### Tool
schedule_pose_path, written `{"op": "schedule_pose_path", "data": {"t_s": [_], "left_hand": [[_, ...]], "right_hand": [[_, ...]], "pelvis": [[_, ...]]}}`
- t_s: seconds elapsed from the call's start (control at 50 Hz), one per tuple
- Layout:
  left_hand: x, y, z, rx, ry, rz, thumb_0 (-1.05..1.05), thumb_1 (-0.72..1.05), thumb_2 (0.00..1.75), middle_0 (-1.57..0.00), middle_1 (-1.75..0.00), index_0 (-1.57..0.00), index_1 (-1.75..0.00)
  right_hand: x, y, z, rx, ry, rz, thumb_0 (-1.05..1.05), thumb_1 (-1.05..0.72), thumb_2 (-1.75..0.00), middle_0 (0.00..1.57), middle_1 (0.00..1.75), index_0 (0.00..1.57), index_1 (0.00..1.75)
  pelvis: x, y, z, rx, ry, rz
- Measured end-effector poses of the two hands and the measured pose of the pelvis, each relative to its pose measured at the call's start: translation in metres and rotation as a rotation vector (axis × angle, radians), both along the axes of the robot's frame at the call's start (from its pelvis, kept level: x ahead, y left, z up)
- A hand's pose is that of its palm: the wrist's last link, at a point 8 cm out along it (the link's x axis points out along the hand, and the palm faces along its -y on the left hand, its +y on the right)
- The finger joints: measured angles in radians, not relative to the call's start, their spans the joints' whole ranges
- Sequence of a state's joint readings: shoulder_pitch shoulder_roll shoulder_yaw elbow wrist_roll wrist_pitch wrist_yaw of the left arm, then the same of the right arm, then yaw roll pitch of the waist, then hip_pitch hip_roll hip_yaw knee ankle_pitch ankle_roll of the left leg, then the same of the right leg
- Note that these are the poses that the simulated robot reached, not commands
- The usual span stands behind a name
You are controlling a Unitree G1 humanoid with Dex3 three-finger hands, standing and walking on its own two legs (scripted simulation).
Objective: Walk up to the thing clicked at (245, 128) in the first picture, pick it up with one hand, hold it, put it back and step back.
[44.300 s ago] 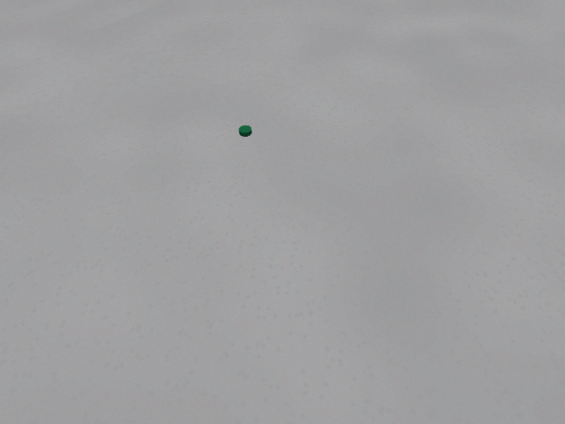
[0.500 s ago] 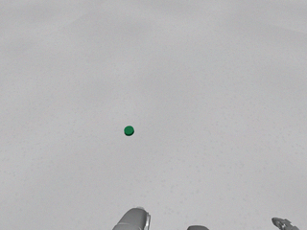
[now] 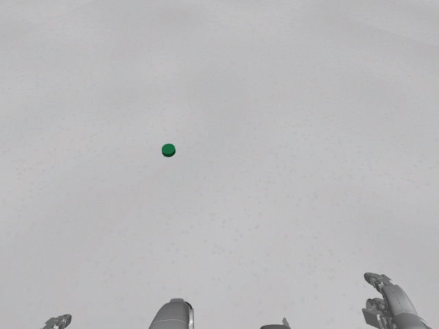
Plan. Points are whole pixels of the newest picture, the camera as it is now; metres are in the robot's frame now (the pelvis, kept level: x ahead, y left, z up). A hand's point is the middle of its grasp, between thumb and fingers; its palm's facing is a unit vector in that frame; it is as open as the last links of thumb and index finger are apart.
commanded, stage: step back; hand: left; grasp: from above
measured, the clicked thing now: (168, 150) +1.01 +0.27 -0.74
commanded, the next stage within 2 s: stand in 1.22 s
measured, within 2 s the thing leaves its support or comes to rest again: neither
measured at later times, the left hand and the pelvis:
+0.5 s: hand out of the picture -0.08 +0.28 -0.13, palm faces +0.11 -0.91 -0.39, open 7.4 cm; pelvis -0.11 -0.01 +0.01, yaw +6 degrees
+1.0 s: hand out of the picture -0.05 +0.28 -0.14, palm faces +0.14 -0.93 -0.34, open 7.4 cm; pelvis -0.07 +0.01 +0.01, yaw +7 degrees
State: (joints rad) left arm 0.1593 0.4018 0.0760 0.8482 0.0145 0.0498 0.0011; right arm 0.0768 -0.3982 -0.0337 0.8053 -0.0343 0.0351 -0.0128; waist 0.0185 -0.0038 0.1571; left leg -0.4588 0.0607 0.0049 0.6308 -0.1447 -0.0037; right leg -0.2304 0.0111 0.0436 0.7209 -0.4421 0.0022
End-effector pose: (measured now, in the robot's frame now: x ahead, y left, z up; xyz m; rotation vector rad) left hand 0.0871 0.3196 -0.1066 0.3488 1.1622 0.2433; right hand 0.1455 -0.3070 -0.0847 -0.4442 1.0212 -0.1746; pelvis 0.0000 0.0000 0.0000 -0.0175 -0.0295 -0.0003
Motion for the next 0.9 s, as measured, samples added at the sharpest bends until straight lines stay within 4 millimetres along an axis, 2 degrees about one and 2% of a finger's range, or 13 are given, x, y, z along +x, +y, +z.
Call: {"op": "schedule_pose_path", "data": {"t_s": [0.06,0.12,0.18,0.3,0.36,0.42,0.54,0.64,0.72,0.8,0.9], "left_hand": [[-0.044,-0.013,0.002,0.014,0.039,0.013,0.0,0.91,0.89,-0.2,-0.3,-0.2,-0.3],[-0.087,-0.02,0.013,0.023,0.076,0.037,0.0,0.9,0.89,-0.2,-0.3,-0.21,-0.3],[-0.116,-0.021,0.022,0.04,0.09,0.057,0.0,0.9,0.89,-0.2,-0.3,-0.21,-0.3],[-0.149,-0.008,0.025,0.061,0.014,0.101,0.0,0.9,0.89,-0.21,-0.3,-0.21,-0.3],[-0.163,0.002,0.019,0.055,0.005,0.119,0.0,0.9,0.89,-0.2,-0.3,-0.21,-0.3],[-0.173,0.003,0.017,0.03,0.028,0.132,0.0,0.9,0.89,-0.2,-0.3,-0.21,-0.3],[-0.176,-0.007,0.017,-0.004,0.029,0.117,0.0,0.9,0.89,-0.2,-0.3,-0.2,-0.3],[-0.173,-0.024,0.015,-0.001,0.004,0.12,0.0,0.9,0.89,-0.2,-0.3,-0.2,-0.3],[-0.176,-0.033,0.019,-0.014,-0.013,0.145,0.0,0.9,0.89,-0.2,-0.3,-0.21,-0.3],[-0.177,-0.029,0.019,-0.023,0.002,0.16,0.0,0.9,0.89,-0.2,-0.3,-0.21,-0.3],[-0.168,-0.011,0.007,-0.033,0.03,0.173,0.0,0.9,0.89,-0.2,-0.3,-0.21,-0.3]], "right_hand": [[-0.024,-0.016,-0.01,0.013,0.003,-0.021,0.01,-0.9,-0.9,0.2,0.3,0.21,0.3],[-0.055,-0.021,-0.011,0.027,0.048,-0.039,0.01,-0.9,-0.9,0.2,0.3,0.2,0.3],[-0.087,-0.025,-0.014,0.038,0.092,-0.036,0.01,-0.9,-0.9,0.2,0.3,0.2,0.3],[-0.147,-0.022,-0.028,0.032,0.226,-0.007,0.01,-0.9,-0.9,0.2,0.3,0.2,0.3],[-0.164,-0.012,-0.028,0.037,0.242,-0.006,0.01,-0.9,-0.9,0.2,0.3,0.2,0.3],[-0.176,-0.003,-0.022,0.058,0.212,-0.014,0.01,-0.9,-0.9,0.2,0.3,0.2,0.3],[-0.177,-0.001,-0.013,0.082,0.157,-0.015,0.01,-0.9,-0.9,0.2,0.3,0.21,0.3],[-0.164,-0.014,-0.019,0.082,0.146,-0.019,0.01,-0.9,-0.9,0.2,0.3,0.21,0.3],[-0.149,-0.017,-0.015,0.068,0.152,0.011,0.01,-0.9,-0.9,0.2,0.3,0.2,0.3],[-0.137,-0.015,-0.012,0.051,0.165,0.036,0.01,-0.9,-0.9,0.2,0.3,0.2,0.3],[-0.125,-0.002,-0.013,0.024,0.178,0.035,0.01,-0.9,-0.9,0.2,0.3,0.2,0.3]], "pelvis": [[-0.026,-0.011,-0.002,-0.028,-0.016,0.013],[-0.043,-0.017,0.006,0.025,-0.012,0.006],[-0.06,-0.018,0.011,0.042,-0.007,0.025],[-0.086,-0.016,0.006,0.025,-0.009,0.089],[-0.097,-0.011,0.004,0.049,-0.025,0.106],[-0.103,-0.007,0.009,0.045,-0.025,0.105],[-0.107,-0.015,0.015,0.03,-0.026,0.093],[-0.104,-0.026,0.012,0.001,-0.031,0.094],[-0.1,-0.025,0.016,0.009,-0.027,0.111],[-0.093,-0.019,0.018,0.008,-0.021,0.128],[-0.083,-0.003,0.012,0.02,-0.021,0.138]]}}
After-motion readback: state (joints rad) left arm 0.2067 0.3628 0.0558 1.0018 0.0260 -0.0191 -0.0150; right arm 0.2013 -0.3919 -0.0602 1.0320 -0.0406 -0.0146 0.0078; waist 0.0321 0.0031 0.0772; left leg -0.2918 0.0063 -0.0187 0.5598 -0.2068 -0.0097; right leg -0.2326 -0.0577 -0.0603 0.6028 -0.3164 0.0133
